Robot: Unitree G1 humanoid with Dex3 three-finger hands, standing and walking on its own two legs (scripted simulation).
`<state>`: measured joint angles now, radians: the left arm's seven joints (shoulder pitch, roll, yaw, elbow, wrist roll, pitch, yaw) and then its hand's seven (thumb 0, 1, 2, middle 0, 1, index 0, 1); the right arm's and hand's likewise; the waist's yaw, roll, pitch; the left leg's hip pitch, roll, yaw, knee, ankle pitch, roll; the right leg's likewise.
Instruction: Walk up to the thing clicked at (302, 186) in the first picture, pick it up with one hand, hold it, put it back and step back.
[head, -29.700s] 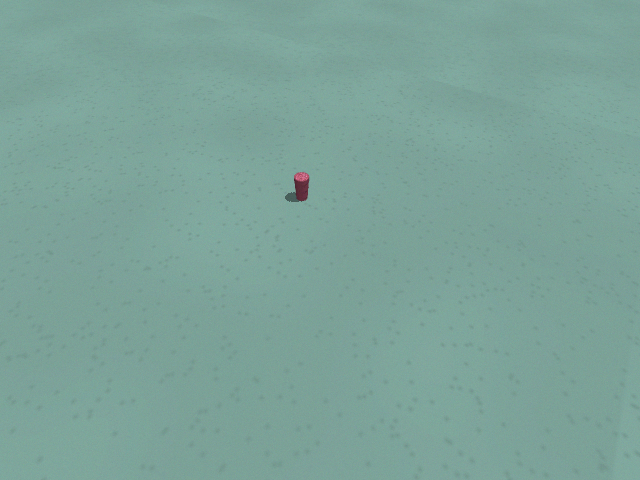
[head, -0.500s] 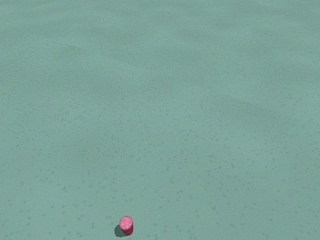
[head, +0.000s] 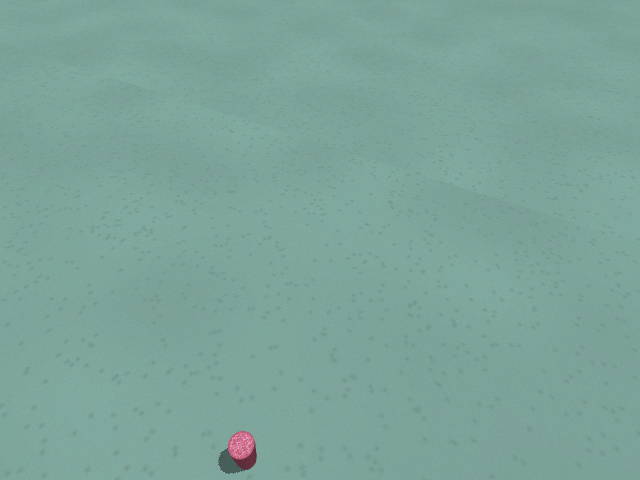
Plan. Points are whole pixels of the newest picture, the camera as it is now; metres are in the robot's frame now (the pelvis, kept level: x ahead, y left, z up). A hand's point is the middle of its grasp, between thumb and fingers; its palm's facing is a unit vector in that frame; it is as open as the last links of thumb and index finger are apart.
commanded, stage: stand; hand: left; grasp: from the side
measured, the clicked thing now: (244, 452) +0.40 +0.21 -0.72
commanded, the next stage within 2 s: step back in 0.86 s
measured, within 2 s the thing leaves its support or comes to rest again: neither
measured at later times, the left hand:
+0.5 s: hand out of the picture +0.10 +0.24 -0.15, palm faces -0.03 -0.94 -0.34, open 7.4 cm
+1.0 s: hand out of the picture +0.09 +0.25 -0.16, palm faces -0.01 -0.93 -0.36, open 7.4 cm
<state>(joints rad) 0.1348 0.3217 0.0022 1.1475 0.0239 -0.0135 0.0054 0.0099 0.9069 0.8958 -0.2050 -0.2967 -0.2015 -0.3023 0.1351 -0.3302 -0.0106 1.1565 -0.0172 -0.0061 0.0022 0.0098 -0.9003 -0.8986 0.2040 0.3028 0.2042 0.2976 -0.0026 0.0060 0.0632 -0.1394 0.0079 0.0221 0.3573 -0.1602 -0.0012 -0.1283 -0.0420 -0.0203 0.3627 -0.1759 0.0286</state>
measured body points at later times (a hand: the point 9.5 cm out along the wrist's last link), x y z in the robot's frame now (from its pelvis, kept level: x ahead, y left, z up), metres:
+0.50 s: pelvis +0.02 +0.00 +0.00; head +0.02 -0.01 +0.45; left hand +0.10 +0.29 -0.13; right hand +0.09 -0.30 -0.14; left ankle +0.02 +0.12 -0.75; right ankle +0.02 -0.14 -0.75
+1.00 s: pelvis +0.00 -0.01 -0.01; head +0.04 -0.01 +0.44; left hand +0.09 +0.30 -0.13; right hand +0.08 -0.32 -0.14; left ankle +0.03 +0.12 -0.75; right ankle +0.02 -0.14 -0.75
